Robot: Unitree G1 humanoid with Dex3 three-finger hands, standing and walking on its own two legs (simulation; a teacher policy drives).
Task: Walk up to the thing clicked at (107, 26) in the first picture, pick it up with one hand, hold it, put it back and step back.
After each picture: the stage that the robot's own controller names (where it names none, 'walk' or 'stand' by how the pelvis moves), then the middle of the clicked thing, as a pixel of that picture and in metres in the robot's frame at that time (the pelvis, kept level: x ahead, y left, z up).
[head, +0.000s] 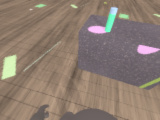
stand; (110, 20) +1.04 -0.17 +0.12
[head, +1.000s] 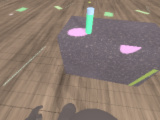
walk; (89, 21) +0.92 +0.09 +0.14
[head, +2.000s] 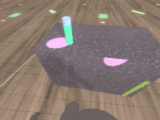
walk; (68, 31) +0.71 +0.28 +0.13
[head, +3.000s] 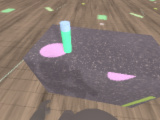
stand; (66, 38) +0.57 +0.22 +0.14
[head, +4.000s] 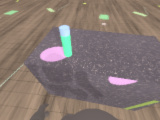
stand; (66, 42) +0.54 +0.22 +0.12
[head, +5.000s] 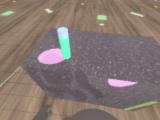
stand; (64, 44) +0.52 +0.22 +0.12
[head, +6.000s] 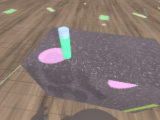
stand; (65, 44) +0.51 +0.22 +0.12
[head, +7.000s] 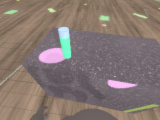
stand; (65, 44) +0.52 +0.22 +0.12
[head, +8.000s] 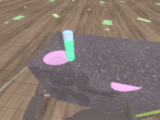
rise first; (69, 47) +0.51 +0.22 +0.13
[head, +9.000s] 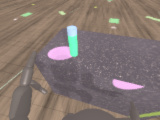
go down; (73, 42) +0.55 +0.20 +0.13
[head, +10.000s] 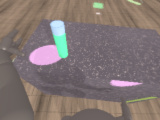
go down; (60, 42) +0.49 +0.19 +0.14
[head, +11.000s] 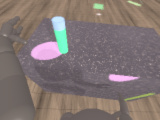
approach; (61, 37) +0.53 +0.18 +0.14
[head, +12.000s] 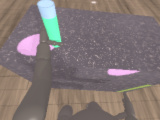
close; (52, 28) +0.53 +0.20 +0.18
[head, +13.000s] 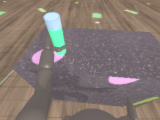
lift; (57, 37) +0.45 +0.19 +0.24
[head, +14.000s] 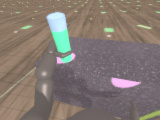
lift; (62, 42) +0.32 +0.17 +0.32
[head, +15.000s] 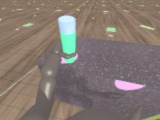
hold; (68, 43) +0.34 +0.15 +0.30
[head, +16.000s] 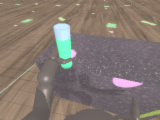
hold; (64, 49) +0.34 +0.17 +0.26
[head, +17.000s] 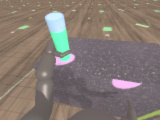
hold; (61, 41) +0.33 +0.17 +0.32
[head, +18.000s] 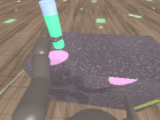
crouch; (54, 28) +0.45 +0.21 +0.32
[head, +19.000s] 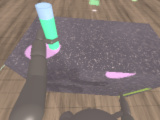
lower; (50, 30) +0.51 +0.22 +0.20
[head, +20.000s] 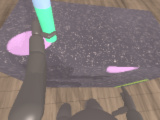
lower; (46, 21) +0.55 +0.20 +0.19
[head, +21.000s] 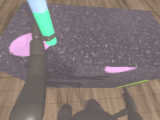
lower; (45, 24) +0.54 +0.21 +0.18
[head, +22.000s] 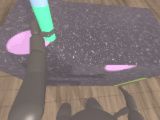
lower; (44, 19) +0.57 +0.20 +0.18
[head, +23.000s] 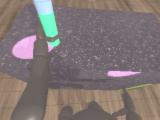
rest; (49, 25) +0.54 +0.20 +0.18
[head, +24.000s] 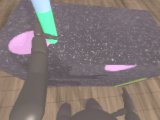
open; (47, 23) +0.55 +0.19 +0.18
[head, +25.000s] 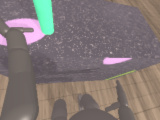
sink last; (43, 9) +0.58 +0.17 +0.20
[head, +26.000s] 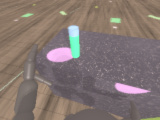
sink last; (74, 43) +0.53 +0.18 +0.15
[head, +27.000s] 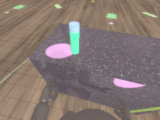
stand; (74, 39) +0.55 +0.18 +0.13
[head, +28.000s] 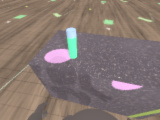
stand; (72, 44) +0.54 +0.18 +0.13
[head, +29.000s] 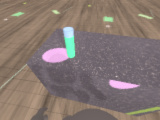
stand; (69, 44) +0.54 +0.20 +0.12
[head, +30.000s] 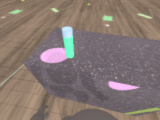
stand; (68, 44) +0.53 +0.20 +0.12
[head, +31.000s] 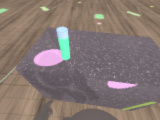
stand; (64, 45) +0.50 +0.20 +0.13
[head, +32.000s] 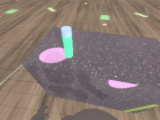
stand; (67, 43) +0.53 +0.20 +0.12
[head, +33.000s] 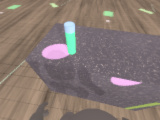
walk; (70, 40) +0.55 +0.19 +0.13
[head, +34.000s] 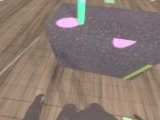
walk; (81, 10) +0.91 +0.15 +0.15
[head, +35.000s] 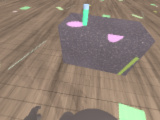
stand; (85, 15) +1.22 +0.11 +0.14
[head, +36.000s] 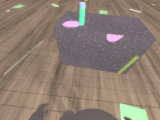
stand; (82, 14) +1.14 +0.18 +0.12
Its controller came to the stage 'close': yes
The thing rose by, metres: 0.19
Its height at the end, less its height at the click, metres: +0.00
